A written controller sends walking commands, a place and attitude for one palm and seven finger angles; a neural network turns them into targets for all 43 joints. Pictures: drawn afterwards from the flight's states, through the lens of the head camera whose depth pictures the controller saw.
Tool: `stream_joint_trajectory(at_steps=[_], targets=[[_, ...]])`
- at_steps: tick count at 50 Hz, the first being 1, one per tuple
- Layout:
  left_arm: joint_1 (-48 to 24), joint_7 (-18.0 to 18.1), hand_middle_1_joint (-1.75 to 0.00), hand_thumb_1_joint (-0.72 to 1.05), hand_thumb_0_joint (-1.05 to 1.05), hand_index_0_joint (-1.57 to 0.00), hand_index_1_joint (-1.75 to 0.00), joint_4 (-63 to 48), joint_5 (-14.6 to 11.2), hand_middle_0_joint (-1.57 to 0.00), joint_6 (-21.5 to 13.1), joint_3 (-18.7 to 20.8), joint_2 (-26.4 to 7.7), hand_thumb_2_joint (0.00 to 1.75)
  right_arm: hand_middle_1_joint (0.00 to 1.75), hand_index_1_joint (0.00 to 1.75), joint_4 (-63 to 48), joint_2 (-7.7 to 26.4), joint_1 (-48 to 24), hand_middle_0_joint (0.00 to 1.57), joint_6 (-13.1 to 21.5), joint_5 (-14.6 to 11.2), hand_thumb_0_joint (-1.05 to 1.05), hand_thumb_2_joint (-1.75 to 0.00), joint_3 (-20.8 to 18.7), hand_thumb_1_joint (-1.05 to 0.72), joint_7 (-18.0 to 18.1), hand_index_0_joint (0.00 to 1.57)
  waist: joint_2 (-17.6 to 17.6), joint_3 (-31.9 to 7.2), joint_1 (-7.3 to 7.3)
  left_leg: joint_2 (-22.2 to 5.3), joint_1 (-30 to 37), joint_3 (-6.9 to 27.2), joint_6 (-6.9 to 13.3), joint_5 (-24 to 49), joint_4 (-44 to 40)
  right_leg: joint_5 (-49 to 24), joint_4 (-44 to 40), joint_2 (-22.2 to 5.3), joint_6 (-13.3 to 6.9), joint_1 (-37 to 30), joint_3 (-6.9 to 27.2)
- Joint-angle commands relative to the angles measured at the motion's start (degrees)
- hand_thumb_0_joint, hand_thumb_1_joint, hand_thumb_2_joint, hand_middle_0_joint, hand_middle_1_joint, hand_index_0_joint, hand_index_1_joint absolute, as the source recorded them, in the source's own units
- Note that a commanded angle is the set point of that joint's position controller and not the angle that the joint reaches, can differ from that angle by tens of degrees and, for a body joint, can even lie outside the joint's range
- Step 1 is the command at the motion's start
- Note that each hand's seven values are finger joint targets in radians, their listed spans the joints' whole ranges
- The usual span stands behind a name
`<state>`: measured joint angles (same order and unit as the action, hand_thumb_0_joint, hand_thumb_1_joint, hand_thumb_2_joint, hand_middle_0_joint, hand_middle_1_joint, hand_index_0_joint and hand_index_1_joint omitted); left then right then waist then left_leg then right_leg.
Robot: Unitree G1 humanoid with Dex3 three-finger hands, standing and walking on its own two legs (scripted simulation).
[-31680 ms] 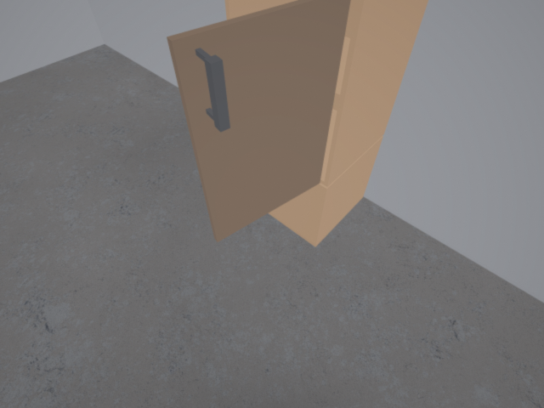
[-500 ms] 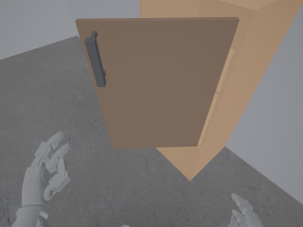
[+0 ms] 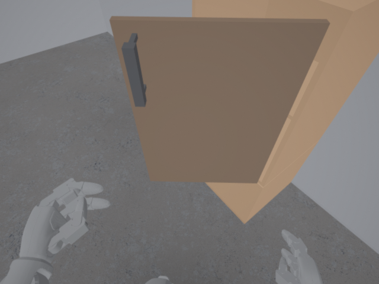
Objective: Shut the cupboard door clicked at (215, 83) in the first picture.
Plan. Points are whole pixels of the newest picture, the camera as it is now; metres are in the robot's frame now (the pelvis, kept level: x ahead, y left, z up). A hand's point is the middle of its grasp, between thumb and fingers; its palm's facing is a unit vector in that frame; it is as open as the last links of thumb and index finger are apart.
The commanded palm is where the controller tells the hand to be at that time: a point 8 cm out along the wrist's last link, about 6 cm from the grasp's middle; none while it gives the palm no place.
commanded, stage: raise the hand and make a fist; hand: left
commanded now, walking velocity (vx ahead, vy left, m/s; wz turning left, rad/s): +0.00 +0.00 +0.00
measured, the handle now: (137, 71) +0.48 +0.15 +0.20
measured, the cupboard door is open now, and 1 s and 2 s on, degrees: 50 50 50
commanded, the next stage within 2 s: bring the fist close to the handle in 1.18 s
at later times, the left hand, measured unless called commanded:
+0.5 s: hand (59, 194) +0.22 +0.22 +0.16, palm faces +0.06 -1.00 -0.06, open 3.1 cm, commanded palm +0.19 +0.27 +0.16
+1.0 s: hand (66, 173) +0.24 +0.20 +0.19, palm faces +0.08 -1.00 -0.05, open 3.1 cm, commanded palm +0.20 +0.24 +0.20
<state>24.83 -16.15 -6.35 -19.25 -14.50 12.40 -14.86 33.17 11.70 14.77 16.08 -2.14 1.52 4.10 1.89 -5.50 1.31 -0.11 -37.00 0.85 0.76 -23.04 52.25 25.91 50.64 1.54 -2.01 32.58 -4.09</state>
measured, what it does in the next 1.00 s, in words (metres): stands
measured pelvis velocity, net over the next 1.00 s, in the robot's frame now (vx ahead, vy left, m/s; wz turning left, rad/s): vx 0.00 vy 0.00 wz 0.00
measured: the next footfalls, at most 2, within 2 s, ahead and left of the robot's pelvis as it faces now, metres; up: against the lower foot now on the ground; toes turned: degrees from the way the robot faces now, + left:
none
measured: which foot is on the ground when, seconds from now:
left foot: down 0.00-1.00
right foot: down 0.00-1.00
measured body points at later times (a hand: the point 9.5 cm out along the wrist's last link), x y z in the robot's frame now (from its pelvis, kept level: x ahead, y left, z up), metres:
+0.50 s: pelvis +0.01 +0.03 +0.03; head +0.00 +0.02 +0.48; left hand +0.21 +0.28 +0.16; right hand +0.21 -0.17 -0.03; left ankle +0.03 +0.11 -0.69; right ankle +0.00 -0.10 -0.69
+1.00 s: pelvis +0.00 +0.00 +0.04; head -0.03 -0.01 +0.49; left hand +0.23 +0.26 +0.20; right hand +0.20 -0.21 -0.02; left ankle +0.03 +0.11 -0.69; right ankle +0.00 -0.10 -0.69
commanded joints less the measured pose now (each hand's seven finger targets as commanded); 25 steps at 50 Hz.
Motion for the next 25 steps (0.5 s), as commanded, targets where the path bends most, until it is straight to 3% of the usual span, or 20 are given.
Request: stream_joint_trajectory(at_steps=[1, 2, 9, 11, 13, 16, 17, 20, 21, 25], targets=[[1.55, 2.61, -1.04, 0.90, 0.00, -0.88, -1.04, -14.95, -0.70, -0.88, -3.01, 5.04, -6.11, 0.90, 0.30, 0.30, -10.15, 7.85, -4.55, 0.20, 3.21, 0.44, 0.00, -0.90, -2.98, -0.90, -0.03, 0.20, -1.01, -8.25, 2.10, 0.54, 9.88, 2.29, 0.90, 15.99, -9.02, -19.10, -8.26, -0.32, 1.39, -6.24, 1.55], [1.24, 2.62, -1.06, 0.90, 0.00, -0.90, -1.06, -16.74, -0.46, -0.90, -3.05, 3.51, -5.08, 0.90, 0.30, 0.30, -10.55, 7.88, -4.17, 0.20, 3.30, 0.44, 0.00, -0.90, -2.83, -0.90, -0.33, 0.20, 1.07, -9.07, 1.69, 0.49, 11.53, 2.23, 0.80, 17.22, -9.42, -19.75, -7.80, -0.27, 1.17, -6.01, 0.87], [-1.85, 3.73, -1.20, 0.90, 0.00, -1.02, -1.20, -22.10, 0.74, -1.02, -0.46, 2.07, -5.72, 0.90, 0.30, 0.30, -10.83, 8.59, -3.88, 0.20, 3.00, -0.08, 0.00, -0.90, -2.23, -0.90, -0.36, 0.20, 1.33, -7.87, 0.88, -0.21, 14.74, 3.50, 0.26, 15.76, -12.64, -16.22, -9.32, 0.19, 0.78, -6.10, -0.62], [-3.76, 4.60, -1.24, 0.90, 0.00, -1.06, -1.24, -23.13, 1.10, -1.06, 0.67, 2.99, -7.22, 0.90, 0.30, 0.30, -10.47, 8.74, -4.14, 0.20, 2.82, -0.13, 0.00, -0.90, -2.05, -0.90, -0.06, 0.20, 0.81, -6.84, 0.91, -0.40, 15.37, 3.94, 0.31, 14.15, -13.68, -14.96, -10.41, 0.29, 0.65, -6.64, -0.47], [-5.58, 5.00, -1.28, 0.90, 0.00, -1.10, -1.28, -24.42, 1.27, -1.10, 1.81, 1.90, -6.33, 0.90, 0.30, 0.30, -10.67, 8.61, -4.59, 0.20, 2.80, -0.38, 0.00, -0.90, -1.63, -0.90, 0.08, 0.20, 2.39, -6.55, 0.85, -0.54, 16.65, 4.26, 0.07, 13.56, -15.11, -14.29, -11.08, 0.18, 0.61, -7.19, -0.69], [-7.02, 5.47, -1.34, 0.90, 0.00, -1.15, -1.34, -23.69, 1.33, -1.15, 4.44, 3.04, -7.61, 0.90, 0.30, 0.30, -10.08, 8.72, -5.05, 0.20, 2.63, -0.41, 0.00, -0.90, -1.18, -0.90, 0.39, 0.20, 1.90, -5.78, 1.14, -0.69, 17.58, 4.48, 0.10, 12.23, -16.78, -13.72, -13.01, 0.17, 0.57, -8.78, -0.57], [-8.08, 5.29, -1.36, 0.90, 0.00, -1.17, -1.36, -23.68, 1.21, -1.17, 5.36, 1.91, -6.41, 0.90, 0.30, 0.30, -10.13, 8.48, -5.43, 0.20, 2.63, -0.57, 0.00, -0.90, -0.81, -0.90, 0.41, 0.20, 1.70, -4.73, 0.97, -0.65, 17.77, 4.55, 0.05, 11.88, -17.65, -13.57, -13.58, 0.05, 0.57, -9.19, -0.76], [-10.85, 5.44, -1.42, 0.90, 0.00, -1.23, -1.42, -25.08, 1.58, -1.23, 7.98, 1.70, -6.78, 0.90, 0.30, 0.30, -9.98, 8.33, -6.18, 0.20, 2.72, -0.84, 0.00, -0.90, -0.35, -0.90, 0.43, 0.20, 4.25, -4.72, 1.39, -0.87, 19.97, 4.88, -0.36, 11.57, -19.75, -13.17, -14.99, 0.10, 0.50, -10.41, -0.96], [-11.68, 5.76, -1.44, 0.90, 0.00, -1.24, -1.44, -24.87, 1.82, -1.24, 8.97, 2.46, -7.71, 0.90, 0.30, 0.30, -9.63, 8.52, -6.24, 0.20, 2.69, -0.80, 0.00, -0.90, -0.30, -0.90, 0.46, 0.20, 2.75, -4.35, 1.37, -1.00, 20.31, 5.03, -0.25, 11.59, -20.29, -13.22, -15.81, 0.13, 0.48, -11.37, -0.85], [-14.07, 6.27, -1.50, 0.90, 0.00, -1.30, -1.50, -25.40, 1.75, -1.30, 12.48, 2.52, -7.18, 0.90, 0.30, 0.30, -9.22, 8.05, -7.38, 0.20, 2.59, -1.05, 0.00, -0.90, 0.17, -0.90, 0.40, 0.20, 2.71, -3.75, 1.79, -0.92, 22.46, 4.62, -0.45, 12.10, -22.57, -13.78, -18.12, 0.12, 0.56, -13.25, -0.98]])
